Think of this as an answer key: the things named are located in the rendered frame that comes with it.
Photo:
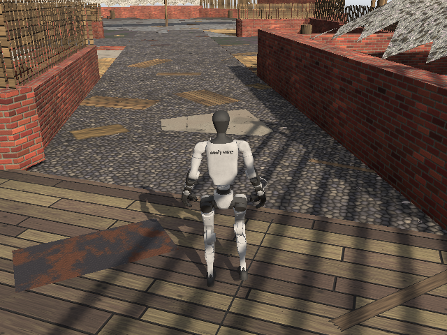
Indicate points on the robot right thigh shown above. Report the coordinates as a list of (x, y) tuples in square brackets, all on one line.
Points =
[(239, 207)]

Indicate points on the left robot upper arm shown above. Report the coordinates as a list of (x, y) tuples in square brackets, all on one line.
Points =
[(196, 159)]

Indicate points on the right robot upper arm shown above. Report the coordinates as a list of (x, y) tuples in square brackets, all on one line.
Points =
[(247, 158)]

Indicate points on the left robot foot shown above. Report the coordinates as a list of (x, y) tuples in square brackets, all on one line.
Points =
[(210, 280)]

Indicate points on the left robot forearm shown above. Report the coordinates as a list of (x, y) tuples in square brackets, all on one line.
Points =
[(188, 184)]

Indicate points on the robot right hand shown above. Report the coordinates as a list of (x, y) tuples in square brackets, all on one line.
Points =
[(257, 198)]

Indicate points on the right robot forearm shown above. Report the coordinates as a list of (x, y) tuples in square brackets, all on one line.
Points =
[(256, 183)]

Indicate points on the robot left hand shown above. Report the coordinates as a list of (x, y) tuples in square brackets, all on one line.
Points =
[(191, 196)]

